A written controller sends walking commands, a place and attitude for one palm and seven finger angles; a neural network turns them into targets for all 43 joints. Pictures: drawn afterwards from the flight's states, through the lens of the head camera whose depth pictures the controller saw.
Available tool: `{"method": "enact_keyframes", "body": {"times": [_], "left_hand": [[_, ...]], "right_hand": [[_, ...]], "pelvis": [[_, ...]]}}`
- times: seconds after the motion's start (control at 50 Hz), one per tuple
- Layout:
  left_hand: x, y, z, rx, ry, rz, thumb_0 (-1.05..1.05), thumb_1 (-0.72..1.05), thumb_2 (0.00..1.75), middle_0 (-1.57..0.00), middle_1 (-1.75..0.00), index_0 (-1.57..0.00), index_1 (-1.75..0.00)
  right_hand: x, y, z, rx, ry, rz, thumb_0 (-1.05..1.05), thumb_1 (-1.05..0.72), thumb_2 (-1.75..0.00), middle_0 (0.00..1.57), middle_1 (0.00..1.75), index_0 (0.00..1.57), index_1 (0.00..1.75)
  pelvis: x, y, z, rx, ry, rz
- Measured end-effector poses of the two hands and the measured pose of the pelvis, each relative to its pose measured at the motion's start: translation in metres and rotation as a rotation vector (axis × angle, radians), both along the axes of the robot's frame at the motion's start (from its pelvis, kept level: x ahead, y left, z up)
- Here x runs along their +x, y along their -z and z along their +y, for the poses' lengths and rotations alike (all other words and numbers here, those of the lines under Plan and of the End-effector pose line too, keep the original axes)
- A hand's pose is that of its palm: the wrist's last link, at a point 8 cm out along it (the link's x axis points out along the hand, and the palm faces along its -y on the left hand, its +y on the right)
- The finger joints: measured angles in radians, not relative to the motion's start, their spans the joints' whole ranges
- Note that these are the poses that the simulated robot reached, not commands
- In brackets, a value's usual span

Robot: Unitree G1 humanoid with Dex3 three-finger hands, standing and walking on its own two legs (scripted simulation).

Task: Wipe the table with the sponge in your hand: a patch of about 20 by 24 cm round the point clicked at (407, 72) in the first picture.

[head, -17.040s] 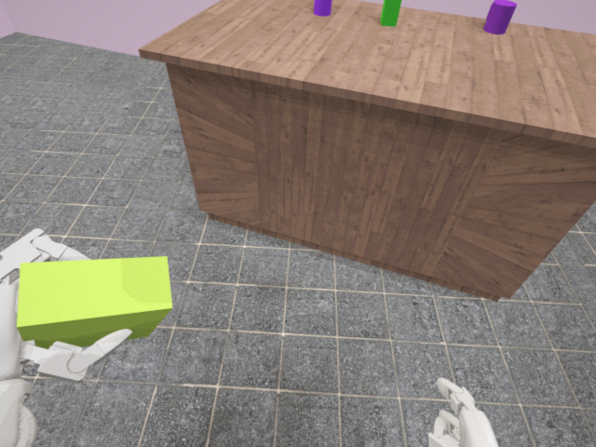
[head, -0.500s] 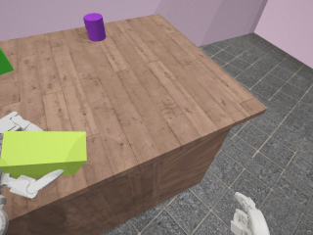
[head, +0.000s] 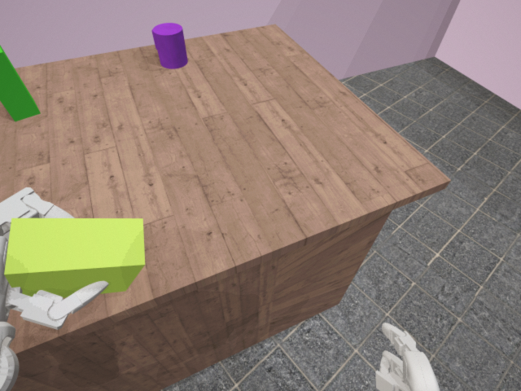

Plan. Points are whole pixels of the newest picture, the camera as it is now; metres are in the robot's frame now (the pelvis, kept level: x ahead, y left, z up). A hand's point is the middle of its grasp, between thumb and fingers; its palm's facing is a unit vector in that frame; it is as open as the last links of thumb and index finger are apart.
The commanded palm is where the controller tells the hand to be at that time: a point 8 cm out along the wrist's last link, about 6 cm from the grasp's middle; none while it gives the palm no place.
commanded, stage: shuffle to correct the standing spot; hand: left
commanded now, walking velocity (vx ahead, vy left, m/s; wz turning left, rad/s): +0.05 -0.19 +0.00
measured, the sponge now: (98, 260) +0.23 +0.21 +0.14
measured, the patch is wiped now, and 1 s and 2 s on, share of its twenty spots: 0.00 0.00 0.00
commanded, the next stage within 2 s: none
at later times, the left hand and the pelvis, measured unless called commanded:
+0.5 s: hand (54, 251) +0.23 +0.25 +0.16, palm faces +0.32 -0.84 -0.43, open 9.6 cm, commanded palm +0.17 +0.29 +0.18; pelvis +0.01 +0.01 +0.00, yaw +0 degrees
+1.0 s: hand (48, 266) +0.21 +0.25 +0.16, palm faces +0.35 -0.85 -0.40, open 9.6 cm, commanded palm +0.15 +0.29 +0.18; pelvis +0.00 +0.01 +0.00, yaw +0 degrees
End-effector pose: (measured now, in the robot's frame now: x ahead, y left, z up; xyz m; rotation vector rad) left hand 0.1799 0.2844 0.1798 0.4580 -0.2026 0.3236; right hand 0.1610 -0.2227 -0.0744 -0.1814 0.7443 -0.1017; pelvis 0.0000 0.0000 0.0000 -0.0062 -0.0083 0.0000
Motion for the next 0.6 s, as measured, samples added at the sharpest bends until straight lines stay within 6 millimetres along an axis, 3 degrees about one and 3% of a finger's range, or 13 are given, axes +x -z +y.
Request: {"method": "enact_keyframes", "body": {"times": [0.26, 0.38, 0.6], "left_hand": [[0.009, 0.008, 0.003, -0.021, 0.022, 0.021, -0.01, -0.45, 1.02, -0.8, -1.34, -0.8, -1.34], [0.013, 0.001, 0.008, 0.016, 0.023, 0.013, -0.01, -0.45, 1.02, -0.8, -1.34, -0.8, -1.34], [0.003, 0.004, 0.01, 0.012, 0.019, 0.034, -0.01, -0.45, 1.02, -0.8, -1.34, -0.8, -1.34]], "right_hand": [[0.001, -0.001, -0.003, -0.017, 0.024, 0.012, 0.01, -0.9, -0.89, 0.2, 0.3, 0.2, 0.3], [0.007, -0.002, 0.0, -0.019, 0.02, 0.009, 0.01, -0.9, -0.89, 0.2, 0.3, 0.2, 0.29], [0.01, -0.002, 0.009, 0.002, 0.008, -0.007, 0.01, -0.9, -0.89, 0.2, 0.3, 0.2, 0.3]], "pelvis": [[0.008, 0.001, 0.004, -0.003, 0.002, 0.003], [0.009, 0.0, 0.008, -0.007, -0.001, 0.0], [0.005, 0.002, 0.009, -0.009, -0.003, -0.004]]}}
